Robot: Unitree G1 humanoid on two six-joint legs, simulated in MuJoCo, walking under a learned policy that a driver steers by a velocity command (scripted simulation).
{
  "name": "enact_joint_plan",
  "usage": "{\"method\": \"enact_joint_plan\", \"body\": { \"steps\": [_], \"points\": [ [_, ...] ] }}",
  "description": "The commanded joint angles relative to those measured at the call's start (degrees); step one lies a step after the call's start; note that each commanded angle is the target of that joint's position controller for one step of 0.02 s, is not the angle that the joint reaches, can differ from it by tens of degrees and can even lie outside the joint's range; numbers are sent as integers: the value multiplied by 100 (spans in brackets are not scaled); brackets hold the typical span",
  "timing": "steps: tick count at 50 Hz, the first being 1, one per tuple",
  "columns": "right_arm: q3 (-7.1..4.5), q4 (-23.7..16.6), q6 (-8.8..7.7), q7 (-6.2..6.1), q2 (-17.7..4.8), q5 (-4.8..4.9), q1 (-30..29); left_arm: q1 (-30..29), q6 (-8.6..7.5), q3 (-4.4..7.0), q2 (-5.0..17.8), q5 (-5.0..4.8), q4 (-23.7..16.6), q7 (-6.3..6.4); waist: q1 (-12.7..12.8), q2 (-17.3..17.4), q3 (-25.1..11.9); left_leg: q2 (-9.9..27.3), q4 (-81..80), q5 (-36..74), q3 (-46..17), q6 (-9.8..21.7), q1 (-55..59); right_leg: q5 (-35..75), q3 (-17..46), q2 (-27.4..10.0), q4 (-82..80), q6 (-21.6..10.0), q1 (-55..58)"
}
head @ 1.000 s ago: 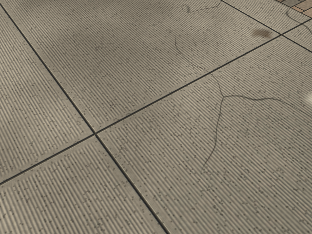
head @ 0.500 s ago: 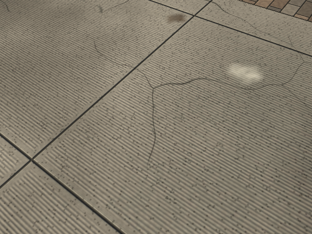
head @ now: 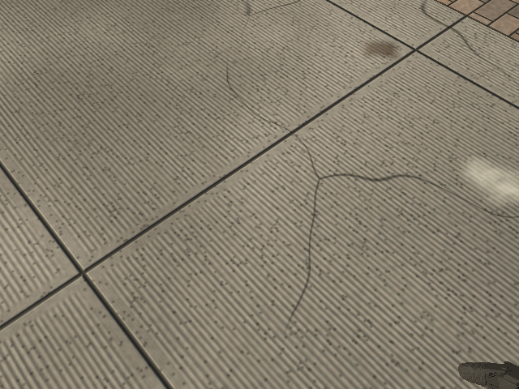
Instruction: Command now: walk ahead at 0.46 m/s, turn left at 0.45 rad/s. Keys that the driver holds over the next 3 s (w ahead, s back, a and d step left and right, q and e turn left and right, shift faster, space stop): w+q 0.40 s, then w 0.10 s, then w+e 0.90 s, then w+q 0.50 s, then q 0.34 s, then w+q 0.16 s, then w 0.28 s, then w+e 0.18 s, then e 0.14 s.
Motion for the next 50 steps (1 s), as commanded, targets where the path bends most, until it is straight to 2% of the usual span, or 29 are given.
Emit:
{"method": "enact_joint_plan", "body": {
  "steps": [1,2,3,4,5,7,10,13,15,19,21,22,23,24,25,26,27,28,30,33,35,40,42,44,45,46,47,48,50],
  "points": [
    [-402,-12,-20,-121,-1157,17,2167,-96,-437,0,627,-50,-761,-91,-1084,938,-2362,2106,-1560,-1908,-4913,1685,5509,-142,1130,337,4218,61,-4347],
    [-353,-11,-16,-156,-1027,-34,1885,-662,-547,50,818,-257,-987,-156,-1094,752,-1466,1939,-1676,-1483,-4010,1436,4871,378,1065,65,4139,-20,-4745],
    [-335,-75,-7,-175,-987,-40,1543,-826,-617,5,736,-189,-1034,-145,-880,167,-1004,1692,-1696,-857,-3378,1290,4052,794,989,-188,3705,-62,-4588],
    [-301,-149,9,-189,-887,-67,1221,-896,-633,27,718,-31,-1037,-121,-663,-26,-648,1483,-1792,-211,-2957,1220,3307,1043,943,-329,3212,-9,-4322],
    [-251,-235,12,-214,-796,-143,1017,-812,-584,50,722,24,-1033,-123,-454,104,-510,1322,-1957,255,-2679,1224,2771,1189,956,-425,3029,46,-3960],
    [-249,-225,1,-261,-785,-124,840,-587,-463,25,598,72,-970,-121,-245,282,-383,1192,-2152,810,-2390,1316,2141,1239,830,-441,2686,240,-3674],
    [-284,-98,-19,-342,-925,-69,869,-972,-374,-65,380,123,-1090,-89,-276,298,-73,879,-2273,1113,-1803,1187,1351,1951,613,-331,1616,488,-3482],
    [-317,63,36,-397,-999,-11,1149,-1769,-431,-149,169,79,-1241,-127,-615,378,-39,547,-2095,640,-1539,829,1069,3277,529,-4,93,519,-2867],
    [-341,184,73,-417,-1062,26,1430,-2089,-473,-117,253,-18,-1318,-167,-747,437,-90,670,-1990,313,-1821,739,1256,3589,621,144,-387,499,-2607],
    [-349,249,151,-445,-985,28,1462,-1893,-518,62,603,-78,-1295,-194,-521,691,-189,1020,-1271,193,-2521,483,2073,2892,915,83,-817,203,-2341],
    [-269,224,179,-413,-736,-31,1416,-1042,-559,207,790,-40,-1115,-154,-58,652,-630,692,-284,697,-2329,234,2023,2679,774,-8,-1095,-128,-1104],
    [-119,132,172,-383,-339,-148,1547,-252,-558,271,1039,69,-1068,-116,219,88,-1511,348,1246,-55,-1928,46,1508,2251,1627,-903,-996,-488,277],
    [8,37,105,-372,62,25,2435,163,-477,400,1505,128,-807,-163,-175,-1892,-2128,-473,3178,-2478,-1223,-344,-486,866,4401,-2067,-1624,-1450,1953],
    [-72,216,94,-392,-488,105,2425,175,-464,306,968,-6,-829,-220,-32,-1421,-1823,-114,3946,-2539,-1442,-401,-1192,-350,5131,-2150,-2009,-1445,1794],
    [-162,158,106,-393,-812,95,1767,-95,-446,215,637,-27,-859,-207,112,-789,-1065,79,4134,-2001,-1378,-414,-1369,-162,4224,-1902,-2074,-1231,1158],
    [-153,29,101,-411,-805,-2,1277,-341,-418,173,557,19,-860,-209,67,-358,-668,250,4001,-1641,-1147,-421,-1246,649,3512,-1617,-2092,-1137,524],
    [-148,-93,58,-400,-729,-105,944,-482,-393,140,485,32,-801,-214,-15,-277,-319,395,3678,-1424,-1045,-415,-1223,1431,3036,-1383,-2169,-1177,21],
    [-142,-132,31,-370,-631,-126,914,-548,-395,101,422,53,-780,-207,-174,-427,-234,565,3400,-1247,-955,-405,-992,1975,2719,-1193,-2276,-1173,-292],
    [-83,-93,5,-336,-435,-137,987,-532,-407,83,364,-14,-711,-209,-292,-609,-281,606,2854,-1218,-778,-457,-739,2624,2431,-1007,-2420,-1287,-475],
    [34,-199,-49,-305,-201,-211,555,-442,-367,160,619,-128,-600,-165,-242,-503,-178,588,1612,-1016,-584,-593,-569,2968,2112,-957,-2599,-1418,-735],
    [87,-242,-109,-260,-126,-186,140,-362,-307,206,768,-146,-525,-119,-122,-488,-113,471,728,-306,-532,-658,-187,2918,1862,-823,-2626,-1326,-974],
    [17,-355,-218,-176,-357,-92,-498,79,-175,237,845,-205,-327,-66,22,-516,-93,215,-346,551,-618,-666,581,2526,2078,-878,-2378,-1105,-1001],
    [-59,-337,-253,-188,-491,-77,-387,51,-128,254,862,-215,-307,-46,-150,-574,-119,218,-637,447,-632,-536,1045,2303,2268,-918,-2128,-957,-991],
    [-201,-147,-260,-262,-701,-118,344,0,-103,181,613,-172,-331,-41,-565,-517,-440,352,-922,252,-608,-302,2291,2403,2115,-540,-1333,-689,-1343],
    [-305,-59,-255,-330,-1019,-203,1189,-120,-123,56,261,-89,-460,-56,-978,9,-1087,1247,-921,-97,-1448,35,3514,1789,1736,-161,166,-452,-2008],
    [-430,61,-144,-342,-1495,-245,1655,446,-187,-72,-156,-163,-661,-36,-812,1527,-1752,2506,-1326,-1129,-3529,811,4917,-195,992,484,1929,-140,-3656],
    [-375,148,-112,-302,-1139,-170,1675,465,-194,34,336,-299,-616,-14,-840,1459,-1458,2630,-1722,-2381,-4385,1001,4664,-379,1126,190,2907,-54,-4451],
    [-275,129,-115,-302,-766,-132,1448,67,-162,136,641,-312,-615,-12,-865,988,-807,2393,-1808,-2344,-3686,809,4119,117,1187,-27,3246,-43,-4652],
    [-163,148,-121,-283,-392,-184,919,-274,-93,162,550,-203,-647,-23,-629,675,-259,1924,-2025,-1085,-2479,620,3185,830,1072,-300,3106,38,-4413]
  ]
}}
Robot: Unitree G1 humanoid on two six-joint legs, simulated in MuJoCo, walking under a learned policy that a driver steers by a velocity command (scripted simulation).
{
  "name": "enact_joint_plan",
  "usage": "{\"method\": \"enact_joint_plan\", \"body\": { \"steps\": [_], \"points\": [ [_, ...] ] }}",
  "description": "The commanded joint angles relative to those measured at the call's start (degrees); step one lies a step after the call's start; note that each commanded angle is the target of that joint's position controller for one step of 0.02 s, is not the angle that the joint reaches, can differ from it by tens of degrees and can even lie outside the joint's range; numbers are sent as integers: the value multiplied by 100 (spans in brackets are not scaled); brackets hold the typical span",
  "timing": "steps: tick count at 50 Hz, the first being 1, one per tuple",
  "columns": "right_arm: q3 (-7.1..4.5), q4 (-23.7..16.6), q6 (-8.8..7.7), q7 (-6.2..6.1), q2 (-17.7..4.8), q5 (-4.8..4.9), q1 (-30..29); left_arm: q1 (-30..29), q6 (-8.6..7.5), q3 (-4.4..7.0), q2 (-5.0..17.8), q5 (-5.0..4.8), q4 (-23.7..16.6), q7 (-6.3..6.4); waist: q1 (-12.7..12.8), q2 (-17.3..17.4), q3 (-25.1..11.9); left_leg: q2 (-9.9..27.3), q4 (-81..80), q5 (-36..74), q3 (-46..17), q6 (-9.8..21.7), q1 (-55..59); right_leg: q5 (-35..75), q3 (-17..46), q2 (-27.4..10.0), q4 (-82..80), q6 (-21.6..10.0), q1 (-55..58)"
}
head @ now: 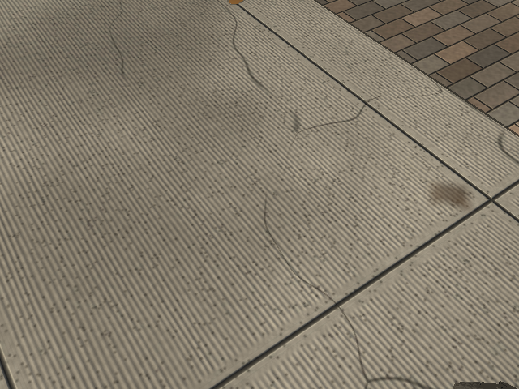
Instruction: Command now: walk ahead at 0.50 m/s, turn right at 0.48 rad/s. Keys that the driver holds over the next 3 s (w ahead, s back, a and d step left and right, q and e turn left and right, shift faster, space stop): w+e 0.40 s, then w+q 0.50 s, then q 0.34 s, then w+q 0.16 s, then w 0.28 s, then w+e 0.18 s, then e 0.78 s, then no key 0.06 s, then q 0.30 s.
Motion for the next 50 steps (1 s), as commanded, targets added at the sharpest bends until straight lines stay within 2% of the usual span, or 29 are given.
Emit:
{"method": "enact_joint_plan", "body": {
  "steps": [1,4,6,8,11,15,17,18,19,20,21,22,23,24,25,26,28,31,35,37,41,43,45,46,47,48,49,50],
  "points": [
    [-200,3,-11,-22,-526,-56,605,-391,-35,176,543,40,-610,-17,-437,911,29,1656,-1602,-202,-1827,939,1745,577,203,-665,605,76,-2219],
    [-276,143,-97,-39,-642,-37,537,-576,59,119,257,56,-744,-74,-331,787,139,1569,-1914,749,-1014,996,1333,999,78,-759,275,169,-2039],
    [-329,257,-117,-57,-787,-27,581,-810,69,89,193,90,-874,-103,-349,638,185,1593,-1996,1191,-628,1046,1357,1392,62,-786,-207,225,-2119],
    [-355,338,-100,-73,-901,-14,584,-1062,40,49,141,85,-958,-170,-418,569,210,1509,-2018,1422,-188,981,1388,1997,-41,-773,-878,190,-1984],
    [-390,475,-52,-97,-1081,37,763,-1657,0,0,89,85,-1156,-287,-623,472,342,1496,-2011,1493,278,858,1479,2562,-324,-681,-1766,67,-1727],
    [-461,662,64,-95,-1307,157,1039,-2159,25,34,216,68,-1456,-401,-678,470,464,1703,-1724,1964,590,672,2094,2164,-579,-553,-2351,-218,-1662],
    [-512,677,144,-122,-1483,194,1054,-1987,58,129,399,101,-1512,-415,-463,626,200,1702,-1005,3703,823,544,2318,1581,-893,-220,-2453,-449,-1088],
    [-533,668,191,-142,-1558,212,1041,-1517,85,236,582,115,-1429,-402,-158,663,-129,1630,-204,4543,965,464,2282,1405,-1055,29,-2538,-602,-389],
    [-493,638,219,-167,-1476,215,1018,-593,118,412,859,95,-1185,-343,345,538,-616,1436,997,4656,1145,293,1776,1685,-1095,282,-2825,-814,964],
    [-366,534,191,-180,-1179,46,1177,318,192,591,1311,50,-986,-219,667,-148,-1158,1180,2792,2689,1154,38,317,1776,54,-380,-2888,-1145,2737],
    [-90,250,48,-75,-408,-117,1764,-25,120,579,1787,42,-1099,-201,-101,-1540,-1796,60,4616,-2278,483,-225,-1985,456,3433,-1869,-3667,-2153,4236],
    [-194,382,-97,0,-992,115,1270,115,32,395,1120,88,-1189,-234,385,-665,-2160,219,5056,-2188,-528,-132,-2361,65,3949,-2124,-4309,-2071,4194],
    [-252,242,-144,28,-1179,320,804,-63,-43,308,897,160,-1087,-259,388,-446,-1282,440,4977,-1681,-435,-27,-2672,659,3022,-1996,-4350,-1798,3533],
    [-211,257,-158,-13,-1068,275,686,-398,-88,267,800,148,-1058,-258,164,-39,-814,718,4563,-1196,-393,8,-2478,1428,2265,-1779,-4329,-1610,2714],
    [-222,329,-130,-46,-1032,166,677,-723,-119,213,633,187,-1051,-254,-35,1,-533,895,4190,-890,-391,-22,-2170,2099,1692,-1566,-4392,-1488,2053],
    [-231,417,-52,-36,-1014,156,896,-900,-164,161,501,255,-1063,-246,-235,-140,-481,1024,4043,-637,-471,-41,-1768,2454,1328,-1425,-4562,-1426,1620],
    [-209,578,108,-34,-834,152,1151,-980,-277,163,486,261,-941,-242,-377,-147,-412,1036,3844,-359,-431,-147,-1465,2829,867,-1359,-4899,-1453,1209],
    [-189,523,232,-73,-687,142,818,-878,-381,191,541,296,-688,-198,-318,-42,-9,970,3235,367,-566,-275,-1901,3112,176,-1264,-5211,-1331,1112],
    [-175,424,155,-1,-571,150,364,-835,-391,179,549,305,-502,-113,-137,-68,201,703,1863,1692,-586,-250,-1949,3021,-583,-1078,-5383,-997,1330],
    [-129,323,134,61,-470,146,53,-738,-381,193,605,281,-382,-82,7,-39,342,641,1338,1986,-406,-201,-1918,2996,-772,-1154,-5488,-917,1502],
    [-68,19,114,212,-372,135,-470,-409,-245,240,677,218,-93,-42,220,63,547,561,741,1628,-203,-12,-2363,3566,-995,-1458,-5223,-902,2449],
    [-71,-149,109,300,-388,127,-595,-384,-132,271,749,181,-27,-1,186,15,510,448,602,1065,11,128,-2433,4365,-1083,-1585,-4855,-856,2870],
    [-143,-234,144,338,-532,124,-378,-503,-38,313,914,165,-55,70,-40,-220,172,115,613,450,385,339,-1835,6282,-1253,-1582,-4150,-726,3012],
    [-230,-186,168,331,-690,94,26,-604,20,322,973,176,-100,124,-288,-344,-86,-127,648,211,551,450,-1285,7287,-1337,-1510,-3445,-625,2956],
    [-375,-26,165,285,-959,76,812,-713,63,305,964,177,-147,174,-715,-289,-509,-360,380,516,572,608,-200,7486,-1447,-1320,-2324,-449,2568],
    [-522,94,176,183,-1315,52,1622,-777,18,248,883,183,-247,208,-1161,96,-1006,19,15,1651,-184,910,1451,6059,-1464,-1013,-734,-142,1399],
    [-609,25,172,93,-1940,-16,1621,-72,-141,-6,55,420,-527,80,-471,1710,-1716,1823,264,3508,-3116,2123,3880,-264,-1215,259,1628,369,-1356],
    [-530,-145,170,77,-1590,-9,1745,-204,-315,16,516,319,-400,-28,-867,1004,-2877,2223,-144,3821,-4265,2587,4369,-1293,139,428,2542,372,-1687]
  ]
}}
Over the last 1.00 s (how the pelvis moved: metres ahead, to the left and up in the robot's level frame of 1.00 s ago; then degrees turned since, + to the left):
0.54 0.08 0.02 7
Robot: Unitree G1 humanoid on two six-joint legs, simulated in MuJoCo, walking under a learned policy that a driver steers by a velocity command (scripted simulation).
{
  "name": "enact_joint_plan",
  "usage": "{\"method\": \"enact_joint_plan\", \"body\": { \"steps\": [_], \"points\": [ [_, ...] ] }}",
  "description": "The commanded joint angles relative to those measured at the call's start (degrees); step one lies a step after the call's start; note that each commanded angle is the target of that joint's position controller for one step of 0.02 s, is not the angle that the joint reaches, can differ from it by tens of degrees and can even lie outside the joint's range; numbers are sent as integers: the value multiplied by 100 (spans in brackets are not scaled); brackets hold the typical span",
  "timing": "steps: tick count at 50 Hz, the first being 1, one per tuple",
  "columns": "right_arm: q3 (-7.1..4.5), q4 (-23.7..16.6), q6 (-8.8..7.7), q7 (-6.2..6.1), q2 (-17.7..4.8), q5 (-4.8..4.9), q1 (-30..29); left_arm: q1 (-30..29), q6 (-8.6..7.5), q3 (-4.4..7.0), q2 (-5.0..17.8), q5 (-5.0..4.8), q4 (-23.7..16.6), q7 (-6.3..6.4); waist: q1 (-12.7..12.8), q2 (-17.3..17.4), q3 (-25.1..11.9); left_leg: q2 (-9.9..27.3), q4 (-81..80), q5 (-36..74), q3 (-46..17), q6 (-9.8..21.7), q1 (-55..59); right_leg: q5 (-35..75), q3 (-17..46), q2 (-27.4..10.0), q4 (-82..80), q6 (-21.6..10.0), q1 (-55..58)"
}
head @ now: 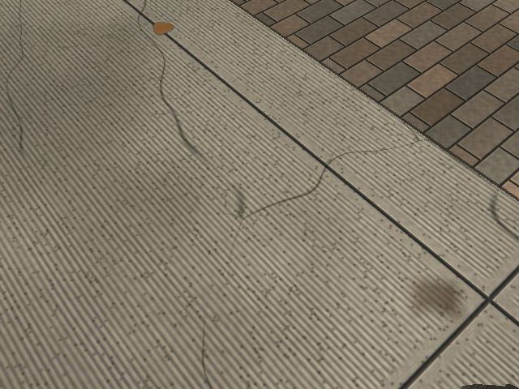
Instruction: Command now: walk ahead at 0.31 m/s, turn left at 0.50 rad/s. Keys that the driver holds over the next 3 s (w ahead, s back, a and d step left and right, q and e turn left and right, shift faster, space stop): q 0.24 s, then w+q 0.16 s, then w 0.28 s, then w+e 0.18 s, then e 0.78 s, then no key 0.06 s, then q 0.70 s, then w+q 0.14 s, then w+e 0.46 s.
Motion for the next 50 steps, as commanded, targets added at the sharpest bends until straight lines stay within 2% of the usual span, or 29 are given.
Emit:
{"method": "enact_joint_plan", "body": {
  "steps": [1,2,3,5,8,11,14,17,19,20,21,22,23,24,25,26,28,34,38,40,41,42,43,44,45,46,47,48,50],
  "points": [
    [-380,-279,-6,-136,-1210,-44,1446,-172,-382,72,859,-177,-778,-144,-825,362,-2478,2141,-900,3689,-3405,1790,4957,-342,1426,91,3329,108,-3419],
    [-347,-304,13,-156,-1012,65,1118,-462,-406,42,796,-157,-879,-113,-656,-59,-1677,1816,-1004,3513,-2738,1492,4098,29,1261,-148,2796,70,-3527],
    [-309,-355,58,-188,-887,120,815,-593,-371,67,794,-53,-872,-52,-463,-327,-1129,1596,-1195,3360,-2404,1299,3255,271,1131,-282,2364,119,-3438],
    [-275,-462,123,-233,-834,1,512,-408,-196,107,802,-8,-878,-11,-104,-76,-788,1293,-1548,3368,-2063,1198,2054,556,1087,-336,1837,220,-2760],
    [-345,-423,169,-296,-1024,-25,410,-210,-63,26,529,22,-807,60,26,165,-892,1036,-1525,3881,-1662,1111,1490,932,921,-189,791,466,-2433],
    [-367,-370,319,-411,-1086,67,423,-497,-2,10,492,17,-845,79,-73,354,-1188,827,-1321,3342,-1606,814,1447,1766,953,-31,-12,555,-2184],
    [-349,-363,442,-470,-1038,99,464,-985,22,5,480,-54,-973,8,-242,502,-1176,778,-1372,1288,-2009,652,1446,2128,1080,28,-695,517,-2103],
    [-335,-370,435,-426,-1037,87,559,-1382,-73,52,583,-119,-1115,-85,-420,691,-808,838,-1481,-1097,-2709,667,1510,1857,1210,89,-1516,324,-2067],
    [-306,-363,391,-392,-969,57,575,-1190,-210,130,684,-134,-1087,-108,-291,819,-692,814,-1264,-1390,-3020,605,1499,1714,1174,107,-2091,137,-1573],
    [-268,-372,369,-389,-855,72,528,-921,-286,167,688,-115,-1013,-106,-101,824,-673,660,-1000,-1426,-3004,487,1316,1963,1109,53,-2570,9,-1028],
    [-165,-371,325,-389,-533,36,627,-564,-338,224,857,-44,-939,-79,1,564,-887,429,-384,-1825,-2690,261,997,1935,1461,-498,-2763,-243,-287],
    [-45,-466,266,-377,-154,38,890,-249,-336,291,1219,101,-879,-41,-136,-592,-1076,-234,741,-2616,-1742,-81,-49,1034,2874,-1453,-3172,-857,689],
    [-64,-646,189,-388,-384,99,716,316,-317,386,1350,130,-654,-97,52,-1618,-852,-388,1842,-3064,-1231,-282,-1196,-102,4753,-2205,-3746,-1540,981],
    [-164,-545,151,-388,-786,86,720,202,-347,294,994,7,-701,-127,94,-1129,-524,-52,2471,-2716,-1365,-384,-1504,-642,4728,-2178,-3785,-1593,840],
    [-206,-463,147,-373,-871,50,597,110,-343,241,792,-61,-699,-132,91,-844,-273,71,2674,-2307,-1281,-451,-1565,-464,4100,-1908,-3719,-1414,634],
    [-205,-445,142,-358,-811,9,539,50,-327,216,725,-83,-696,-128,74,-773,-231,155,2715,-1966,-1126,-503,-1598,-193,3630,-1661,-3747,-1267,583],
    [-170,-489,73,-288,-624,25,348,38,-305,164,643,-61,-636,-101,78,-808,-93,378,2451,-1373,-924,-558,-1431,691,2936,-1385,-3917,-1160,302],
    [33,-649,-54,-173,-137,32,-352,214,-258,216,901,-144,-429,-108,289,-904,-187,438,541,-379,-262,-696,-372,2299,1712,-1085,-4066,-1173,-118],
    [-24,-716,-148,-109,-326,101,-583,513,-168,241,1055,-240,-264,-149,273,-913,-131,242,-327,-130,-210,-655,432,2528,1914,-1260,-3877,-1184,-285],
    [-106,-605,-190,-108,-467,110,-210,430,-127,243,1075,-280,-245,-126,-68,-821,-238,213,-845,133,-237,-510,1264,2574,1988,-1277,-3589,-1010,-431],
    [-197,-456,-184,-153,-617,90,246,428,-130,210,985,-257,-244,-119,-310,-736,-452,173,-979,89,-209,-405,2059,2909,1878,-1110,-3184,-877,-635],
    [-309,-326,-180,-229,-865,42,959,333,-162,122,725,-201,-287,-128,-697,-542,-875,616,-1008,18,-613,-207,3149,2878,1580,-774,-2178,-638,-1113],
    [-422,-245,-134,-315,-1352,-109,1832,354,-216,-52,159,-74,-502,-116,-996,616,-1734,1994,-1105,-406,-2185,234,4819,1288,1021,-167,-178,-256,-2498],
    [-450,-144,-86,-274,-1478,-149,1951,770,-275,-39,234,-219,-581,-61,-800,1721,-1971,2768,-1733,-1033,-3990,890,4832,-432,1107,143,1094,-113,-3467],
    [-314,-154,-99,-252,-997,-84,1589,639,-244,120,773,-282,-481,-36,-733,1074,-1302,2568,-1789,-777,-3490,826,4219,-124,1381,-166,1686,-66,-3695],
    [-225,-183,-117,-240,-708,-64,1212,418,-199,164,833,-265,-480,-40,-596,889,-835,2305,-1746,303,-2573,668,3670,239,1308,-286,1740,-52,-3659],
    [-170,-195,-125,-215,-524,-86,838,398,-132,171,736,-209,-409,-15,-400,617,-688,2038,-1750,1300,-1908,549,3216,489,1221,-409,1643,2,-3425],
    [-144,-189,-132,-197,-401,-82,579,380,-46,198,670,-173,-406,-9,-253,656,-515,1869,-1787,2180,-1393,493,2842,675,1177,-496,1481,54,-3244],
    [-169,-137,-171,-226,-408,-114,324,418,97,184,445,-176,-436,-24,-68,689,-448,1708,-1932,3074,-726,478,2316,1066,985,-469,1367,141,-2860]
  ]
}}
Over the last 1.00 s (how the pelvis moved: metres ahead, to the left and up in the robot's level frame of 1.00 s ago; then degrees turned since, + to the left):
0.53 -0.11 -0.02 -4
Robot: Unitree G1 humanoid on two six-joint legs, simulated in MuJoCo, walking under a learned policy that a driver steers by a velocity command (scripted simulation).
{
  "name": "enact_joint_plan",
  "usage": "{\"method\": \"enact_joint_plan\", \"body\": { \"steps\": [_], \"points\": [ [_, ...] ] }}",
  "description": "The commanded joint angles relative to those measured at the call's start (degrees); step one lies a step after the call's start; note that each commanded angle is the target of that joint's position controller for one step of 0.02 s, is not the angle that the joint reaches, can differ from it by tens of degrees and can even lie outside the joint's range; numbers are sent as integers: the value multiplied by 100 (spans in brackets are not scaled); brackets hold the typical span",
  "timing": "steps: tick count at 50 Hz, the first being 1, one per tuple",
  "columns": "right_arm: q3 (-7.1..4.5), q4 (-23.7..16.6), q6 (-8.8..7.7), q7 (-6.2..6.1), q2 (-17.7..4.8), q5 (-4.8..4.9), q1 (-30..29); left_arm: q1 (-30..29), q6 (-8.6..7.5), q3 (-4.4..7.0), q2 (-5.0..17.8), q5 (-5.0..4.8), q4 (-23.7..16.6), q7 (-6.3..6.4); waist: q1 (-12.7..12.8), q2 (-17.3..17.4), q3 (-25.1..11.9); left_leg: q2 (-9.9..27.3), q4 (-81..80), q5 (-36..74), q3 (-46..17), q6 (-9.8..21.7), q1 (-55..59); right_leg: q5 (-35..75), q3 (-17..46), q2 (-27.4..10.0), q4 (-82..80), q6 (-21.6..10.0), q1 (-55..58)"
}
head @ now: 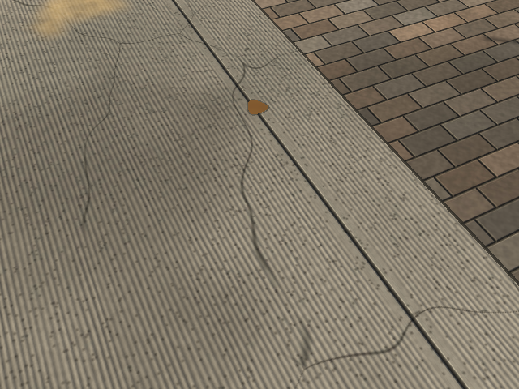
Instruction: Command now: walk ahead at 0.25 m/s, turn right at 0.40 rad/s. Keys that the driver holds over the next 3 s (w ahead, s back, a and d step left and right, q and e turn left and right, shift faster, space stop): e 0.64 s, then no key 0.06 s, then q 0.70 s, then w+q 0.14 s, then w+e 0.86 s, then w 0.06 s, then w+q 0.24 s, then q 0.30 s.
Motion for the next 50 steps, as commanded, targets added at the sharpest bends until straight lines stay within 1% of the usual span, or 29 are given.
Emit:
{"method": "enact_joint_plan", "body": {
  "steps": [1,4,7,12,13,14,15,16,17,18,19,20,22,23,26,29,32,35,36,37,38,39,40,41,42,44,45,47,50],
  "points": [
    [-218,-181,-97,-55,-686,-28,-148,119,103,123,250,29,-445,15,31,960,-232,1494,-930,3716,-650,966,691,531,38,-258,-26,140,-739],
    [-281,-57,-16,-179,-856,-2,-259,-292,146,56,74,69,-704,-55,-9,842,-215,1446,-1025,3607,-125,975,628,1294,-115,-299,-1089,163,-565],
    [-323,63,91,-249,-1007,63,-217,-700,143,50,100,76,-925,-209,-142,773,-304,1473,-950,3439,177,916,737,1891,-272,-252,-1951,40,-180],
    [-426,183,219,-237,-1251,279,-214,-915,233,204,414,91,-1270,-360,-80,696,-322,1665,-21,3400,262,695,1117,1304,-495,-54,-2740,-371,152],
    [-427,186,241,-245,-1231,314,-249,-670,232,265,498,97,-1246,-347,84,608,-444,1507,561,3552,419,543,1037,1545,-631,134,-3168,-517,631],
    [-391,245,244,-233,-1087,272,-8,-215,220,390,760,124,-1145,-273,248,259,-738,1137,1523,3269,604,277,762,2424,-581,320,-3619,-731,1483],
    [-292,120,224,-205,-849,17,170,154,231,549,1412,149,-1220,-118,292,-963,-1186,623,3273,945,784,-199,-543,5330,1051,-859,-3624,-1274,2818],
    [-161,-24,223,-146,-620,-143,506,-99,189,514,1696,263,-1418,-114,-67,-1595,-1924,-346,4851,-3062,13,-504,-2023,5708,3230,-2122,-3751,-2598,3772],
    [-258,99,267,-97,-1005,-2,141,-194,162,403,1188,192,-1490,-168,297,-572,-2085,-77,5161,-2752,-841,-445,-2128,4660,2850,-1872,-4017,-2434,3457],
    [-266,4,310,-99,-1039,136,-117,-515,123,336,1023,144,-1484,-179,149,-379,-1466,71,5018,-2296,-809,-351,-2307,3954,2275,-1607,-4112,-2110,2902],
    [-264,64,355,-165,-960,91,-152,-749,139,315,897,58,-1461,-157,9,17,-1072,220,4616,-1897,-792,-354,-2321,3131,1953,-1285,-4234,-1773,2416],
    [-289,58,407,-231,-1013,25,-204,-976,183,286,841,27,-1497,-116,-94,-65,-820,279,4220,-1582,-795,-392,-2148,2696,1755,-1092,-4356,-1613,1914],
    [-278,120,463,-248,-912,19,-16,-1204,227,287,867,159,-1578,-56,-277,-396,-790,115,3899,-1202,-694,-491,-1575,2622,1529,-799,-4477,-1553,1275],
    [-259,153,464,-260,-846,31,46,-1210,234,295,874,177,-1583,-26,-284,-437,-834,63,3632,-1145,-687,-544,-1477,2646,1482,-747,-4474,-1562,1224],
    [-203,121,458,-283,-719,31,-103,-1104,264,336,934,131,-1539,66,-175,-456,-916,1,2855,-935,-788,-646,-1337,2126,1623,-680,-4415,-1543,1229],
    [-201,68,438,-243,-734,59,-249,-1130,324,353,953,137,-1552,92,-85,-611,-857,-80,2254,-794,-843,-635,-1068,1260,1930,-612,-4438,-1469,1068],
    [-230,25,360,-174,-792,95,-256,-1117,374,355,938,118,-1556,63,-37,-750,-803,-168,1633,-872,-861,-526,-832,1134,2342,-612,-4335,-1398,1170],
    [-262,163,278,-82,-780,70,211,-1177,438,280,769,44,-1536,80,-273,-692,-831,-72,128,-9,-651,-249,99,1308,2235,-394,-3862,-1058,1025],
    [-307,134,273,-86,-1045,-52,296,-897,436,189,494,85,-1466,85,-185,-110,-832,720,-406,162,-1336,21,500,675,1789,-47,-3241,-697,687],
    [-365,108,312,-102,-1485,-189,0,-737,387,137,281,116,-1569,74,212,1492,-493,1649,-785,617,-2683,764,389,-490,658,919,-2428,-322,-98],
    [-246,-45,272,-100,-1044,-308,-225,-905,312,217,606,223,-1533,99,-18,1651,-442,2078,-983,582,-3368,1360,-180,-1112,838,721,-1424,-66,109],
    [-156,-130,235,-106,-815,-245,-512,-873,303,287,776,194,-1410,92,59,1284,-366,1844,-931,522,-3037,1318,-277,-906,945,640,-920,29,244],
    [-105,-127,215,-100,-694,-132,-731,-743,331,267,649,221,-1244,91,178,1060,-349,1488,-826,463,-2580,1070,-244,-645,828,509,-911,162,377],
    [-65,-102,205,-88,-612,-24,-795,-710,353,222,475,282,-1164,98,173,1056,-328,1264,-744,513,-2340,887,-81,-385,671,336,-1123,288,407],
    [-56,-48,228,-86,-632,47,-763,-781,349,160,282,294,-1130,85,128,1068,-262,1073,-611,869,-2156,788,40,-211,521,222,-1492,375,490],
    [-172,17,346,-102,-968,101,-403,-1168,274,95,120,217,-1194,64,-132,1171,-202,797,-336,1553,-2001,762,299,-192,144,353,-2355,427,703],
    [-234,44,393,-117,-1142,108,-174,-1240,250,121,185,143,-1193,84,-231,1226,-268,824,-226,1822,-2142,830,564,-181,65,428,-2676,418,711],
    [-286,22,454,-141,-1249,164,-46,-1123,237,174,306,26,-1087,129,-225,1347,-393,859,-134,2062,-2472,883,889,254,17,513,-3423,338,890],
    [-302,-73,482,-183,-1165,252,-134,-846,212,237,455,63,-934,147,-115,1175,-662,775,66,2207,-2637,697,532,1262,42,344,-4058,48,1834]
  ]
}}
Over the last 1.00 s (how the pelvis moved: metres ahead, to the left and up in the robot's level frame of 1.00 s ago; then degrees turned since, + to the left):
0.37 0.09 0.03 14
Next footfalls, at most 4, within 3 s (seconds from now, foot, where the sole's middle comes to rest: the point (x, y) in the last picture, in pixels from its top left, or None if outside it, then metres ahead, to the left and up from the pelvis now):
0.28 right None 0.21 -0.14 -0.78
0.72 left None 0.25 0.09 -0.78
1.00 right None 0.11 -0.12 -0.78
1.34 left None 0.22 0.13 -0.78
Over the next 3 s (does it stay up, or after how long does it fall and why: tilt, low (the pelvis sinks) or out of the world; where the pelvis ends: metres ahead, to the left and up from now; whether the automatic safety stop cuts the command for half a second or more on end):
stays up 0.75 -0.21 -0.01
